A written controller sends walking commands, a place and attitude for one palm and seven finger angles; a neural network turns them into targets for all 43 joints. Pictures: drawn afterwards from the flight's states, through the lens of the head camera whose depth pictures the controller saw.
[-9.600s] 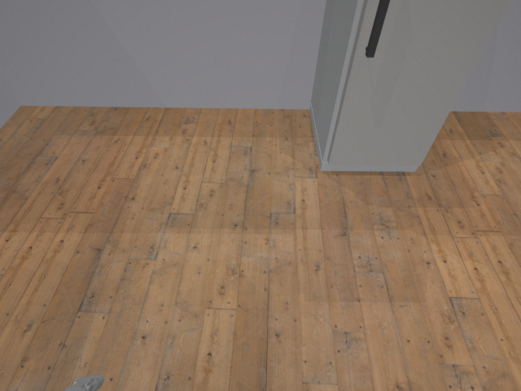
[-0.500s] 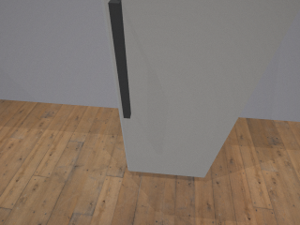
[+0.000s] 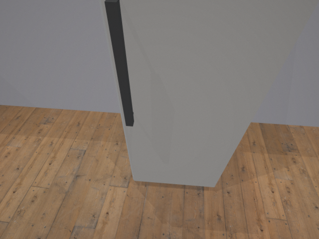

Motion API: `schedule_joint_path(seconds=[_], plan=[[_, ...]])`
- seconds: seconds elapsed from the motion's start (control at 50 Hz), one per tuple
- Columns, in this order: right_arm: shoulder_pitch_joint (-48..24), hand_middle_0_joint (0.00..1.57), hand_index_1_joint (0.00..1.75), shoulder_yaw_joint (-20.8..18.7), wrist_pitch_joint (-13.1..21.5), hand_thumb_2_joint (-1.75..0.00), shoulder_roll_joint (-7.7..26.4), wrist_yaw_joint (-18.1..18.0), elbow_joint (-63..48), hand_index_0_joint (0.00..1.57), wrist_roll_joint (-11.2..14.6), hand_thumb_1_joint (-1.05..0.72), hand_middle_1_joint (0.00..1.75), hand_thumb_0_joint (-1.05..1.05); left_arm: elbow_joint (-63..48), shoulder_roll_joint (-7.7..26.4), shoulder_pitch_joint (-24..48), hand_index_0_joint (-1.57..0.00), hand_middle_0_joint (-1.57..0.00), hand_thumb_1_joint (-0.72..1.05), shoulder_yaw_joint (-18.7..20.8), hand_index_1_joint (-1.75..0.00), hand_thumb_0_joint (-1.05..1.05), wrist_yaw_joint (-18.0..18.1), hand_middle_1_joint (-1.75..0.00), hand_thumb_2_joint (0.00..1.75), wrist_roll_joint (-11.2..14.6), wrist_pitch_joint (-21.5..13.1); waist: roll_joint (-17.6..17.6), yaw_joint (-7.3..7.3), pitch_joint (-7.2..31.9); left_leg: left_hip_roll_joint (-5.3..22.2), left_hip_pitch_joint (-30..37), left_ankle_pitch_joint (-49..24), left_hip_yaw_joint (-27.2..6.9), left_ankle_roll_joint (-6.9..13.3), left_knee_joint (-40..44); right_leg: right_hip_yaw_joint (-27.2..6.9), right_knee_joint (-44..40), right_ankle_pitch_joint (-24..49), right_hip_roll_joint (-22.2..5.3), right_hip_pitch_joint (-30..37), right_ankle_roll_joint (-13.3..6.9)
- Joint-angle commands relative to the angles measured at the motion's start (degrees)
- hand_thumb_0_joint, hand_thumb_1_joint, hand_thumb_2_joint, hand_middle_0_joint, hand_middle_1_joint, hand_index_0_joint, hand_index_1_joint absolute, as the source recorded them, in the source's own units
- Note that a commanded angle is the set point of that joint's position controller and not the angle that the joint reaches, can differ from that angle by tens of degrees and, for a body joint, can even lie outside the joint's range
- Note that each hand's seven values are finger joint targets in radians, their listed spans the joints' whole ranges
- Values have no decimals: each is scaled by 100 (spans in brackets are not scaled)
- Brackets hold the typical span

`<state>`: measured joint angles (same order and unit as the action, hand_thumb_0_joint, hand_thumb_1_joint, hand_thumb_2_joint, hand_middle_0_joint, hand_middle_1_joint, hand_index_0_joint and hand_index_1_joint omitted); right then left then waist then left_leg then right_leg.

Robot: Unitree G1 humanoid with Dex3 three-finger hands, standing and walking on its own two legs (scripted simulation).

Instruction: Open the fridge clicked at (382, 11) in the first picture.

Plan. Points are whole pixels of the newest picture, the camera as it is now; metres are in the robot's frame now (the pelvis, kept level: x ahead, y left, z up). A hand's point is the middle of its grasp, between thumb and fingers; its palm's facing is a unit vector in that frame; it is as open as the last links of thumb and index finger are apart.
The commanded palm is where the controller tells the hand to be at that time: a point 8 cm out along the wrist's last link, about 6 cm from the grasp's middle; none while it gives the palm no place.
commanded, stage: look again from close up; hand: left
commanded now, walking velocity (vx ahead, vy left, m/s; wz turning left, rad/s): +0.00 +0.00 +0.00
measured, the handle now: (124, 74) +0.54 +0.14 +0.13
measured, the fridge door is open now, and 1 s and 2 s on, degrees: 0 0 0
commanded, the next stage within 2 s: none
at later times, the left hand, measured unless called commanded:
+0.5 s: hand out of the picture +0.03 +0.20 -0.17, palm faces +0.00 -0.96 -0.27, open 7.4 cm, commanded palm none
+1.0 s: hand out of the picture +0.02 +0.19 -0.17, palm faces +0.01 -0.97 -0.23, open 7.4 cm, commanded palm none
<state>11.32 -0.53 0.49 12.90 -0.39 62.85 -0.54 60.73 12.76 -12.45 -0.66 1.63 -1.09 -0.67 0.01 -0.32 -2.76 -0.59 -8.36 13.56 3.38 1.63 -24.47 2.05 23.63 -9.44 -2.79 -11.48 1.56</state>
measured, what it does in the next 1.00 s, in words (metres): stands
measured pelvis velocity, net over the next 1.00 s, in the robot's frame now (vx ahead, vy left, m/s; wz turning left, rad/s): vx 0.01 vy -0.01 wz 0.01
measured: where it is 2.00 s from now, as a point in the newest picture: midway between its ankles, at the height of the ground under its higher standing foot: outside the picture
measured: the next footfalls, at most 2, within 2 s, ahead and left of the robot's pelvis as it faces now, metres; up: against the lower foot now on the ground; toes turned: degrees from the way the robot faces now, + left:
none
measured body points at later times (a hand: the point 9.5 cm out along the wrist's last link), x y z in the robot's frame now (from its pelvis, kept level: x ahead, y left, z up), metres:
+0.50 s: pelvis +0.00 +0.00 +0.00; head +0.00 -0.01 +0.45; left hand +0.03 +0.25 -0.15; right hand +0.04 -0.26 -0.15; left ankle +0.00 +0.10 -0.74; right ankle +0.04 -0.14 -0.74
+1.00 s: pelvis +0.01 -0.01 +0.00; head +0.01 -0.01 +0.45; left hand +0.02 +0.24 -0.15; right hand +0.03 -0.25 -0.15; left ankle +0.00 +0.10 -0.74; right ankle +0.04 -0.14 -0.74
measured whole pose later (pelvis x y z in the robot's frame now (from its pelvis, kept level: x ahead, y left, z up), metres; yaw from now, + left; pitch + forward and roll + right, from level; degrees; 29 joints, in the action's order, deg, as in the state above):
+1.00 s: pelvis +0.01 -0.01 +0.00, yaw +1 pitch -3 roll +0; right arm 13.2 -0.1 0.3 12.0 -0.8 64.6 -0.5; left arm 63.0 11.7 -14.5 -0.7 1.7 -0.9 -0.6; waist -0.1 0.0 -2.7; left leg -0.2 -6.9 12.7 2.6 0.9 -22.0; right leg 2.8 21.4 -9.0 -2.3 -9.9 1.0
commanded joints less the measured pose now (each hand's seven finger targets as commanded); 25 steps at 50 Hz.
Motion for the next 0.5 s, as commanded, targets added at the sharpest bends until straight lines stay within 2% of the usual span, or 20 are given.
schedule_joint_path(seconds=[0.0,0.1,0.18,0.22,0.46,0.48], plan=[[81,20,30,-155,103,-90,856,-30,-210,20,10,-90,30,0,-240,878,-121,-20,-20,90,220,-30,0,42,-30,90,2,-110,56,22,57,682,-399,-519,-627,-40,657,-467,-404,365,-489,293,-241],[59,20,30,-146,103,-90,888,-26,-187,20,9,-90,30,0,-232,914,-101,-20,-20,90,220,-30,0,35,-30,90,11,-122,3,29,152,694,-297,-597,-629,-44,676,-454,-458,419,-504,374,-246],[67,20,30,-137,88,-90,896,-25,-161,20,11,-90,30,0,-200,927,-81,-20,-20,90,214,-30,0,30,-30,90,10,-113,58,29,68,702,-323,-450,-649,-60,756,-454,-537,250,-490,359,-236],[47,20,30,-126,91,-90,917,-28,-147,20,5,-90,30,0,-181,920,-92,-20,-20,90,210,-30,0,25,-30,90,15,-106,-48,29,53,696,-307,-431,-641,-68,791,-448,-560,214,-498,353,-233],[142,20,30,-96,85,-90,896,-35,-99,20,11,-90,30,0,-75,883,-159,-20,-20,90,193,-30,0,22,-30,90,18,-91,-44,38,-29,695,-355,-281,-670,-79,898,-421,-624,68,-484,372,-206],[182,20,30,-96,81,-90,854,-37,-95,20,10,-90,30,0,-76,866,-185,-20,-20,90,196,-30,0,27,-30,90,12,-90,42,36,15,709,-326,-323,-673,-75,889,-417,-610,104,-469,393,-211]])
